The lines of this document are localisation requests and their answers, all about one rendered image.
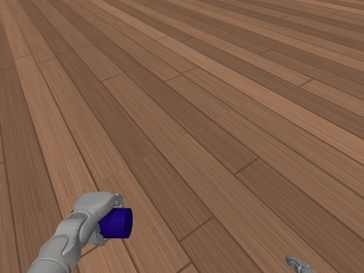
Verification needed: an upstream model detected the left robot arm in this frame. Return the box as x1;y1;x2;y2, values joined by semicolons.
26;209;97;273

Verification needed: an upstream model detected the left robot hand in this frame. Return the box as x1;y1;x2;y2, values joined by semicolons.
73;191;125;246

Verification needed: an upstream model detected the can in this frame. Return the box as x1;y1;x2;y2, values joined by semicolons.
72;208;133;238

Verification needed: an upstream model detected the right robot hand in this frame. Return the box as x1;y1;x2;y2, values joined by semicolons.
286;255;317;273

